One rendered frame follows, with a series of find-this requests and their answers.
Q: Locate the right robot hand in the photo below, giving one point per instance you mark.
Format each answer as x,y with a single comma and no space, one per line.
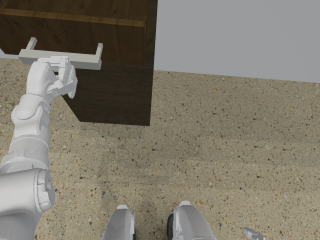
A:
253,235

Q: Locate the left robot hand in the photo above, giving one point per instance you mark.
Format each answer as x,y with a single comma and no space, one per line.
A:
42,81

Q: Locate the cabinet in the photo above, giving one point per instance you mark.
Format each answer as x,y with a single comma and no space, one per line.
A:
118,93

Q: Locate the drawer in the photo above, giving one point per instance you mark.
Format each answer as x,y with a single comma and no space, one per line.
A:
77,26

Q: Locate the left robot upper arm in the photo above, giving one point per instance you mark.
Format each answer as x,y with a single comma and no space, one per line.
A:
24,196

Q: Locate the right robot thigh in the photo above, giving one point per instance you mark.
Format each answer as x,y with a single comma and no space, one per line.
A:
190,222

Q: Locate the robot left forearm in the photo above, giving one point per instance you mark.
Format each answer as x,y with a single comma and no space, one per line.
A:
30,143

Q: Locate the handle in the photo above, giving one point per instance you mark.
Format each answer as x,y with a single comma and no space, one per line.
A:
78,60

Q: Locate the robot thigh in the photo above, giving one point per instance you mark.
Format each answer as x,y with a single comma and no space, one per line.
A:
190,222
121,225

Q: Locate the left robot thigh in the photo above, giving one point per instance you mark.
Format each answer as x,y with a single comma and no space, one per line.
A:
121,225

